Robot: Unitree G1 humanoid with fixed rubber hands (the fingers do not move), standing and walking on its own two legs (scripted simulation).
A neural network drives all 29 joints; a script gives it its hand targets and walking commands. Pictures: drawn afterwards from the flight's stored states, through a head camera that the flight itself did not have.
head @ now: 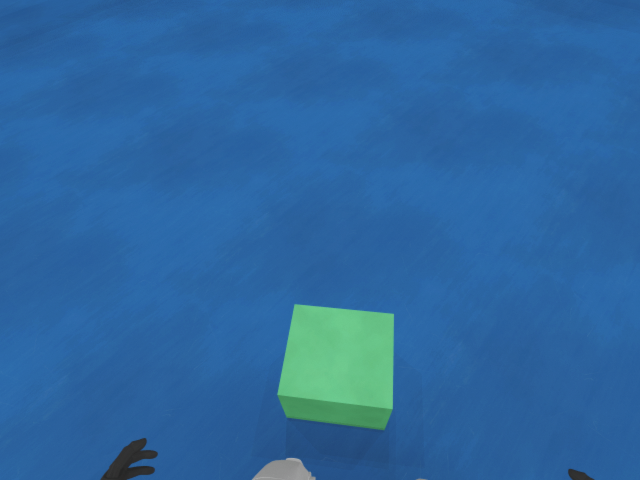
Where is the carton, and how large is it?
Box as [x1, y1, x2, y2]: [277, 304, 393, 429]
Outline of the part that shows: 295,304 277,394 286,416 301,419 384,429 392,409 393,314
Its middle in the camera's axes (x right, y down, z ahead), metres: +0.05 +0.37 +1.11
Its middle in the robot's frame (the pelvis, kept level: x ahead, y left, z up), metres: +0.48 +0.02 -0.63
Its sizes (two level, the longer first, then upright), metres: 0.284 0.255 0.220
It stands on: the floor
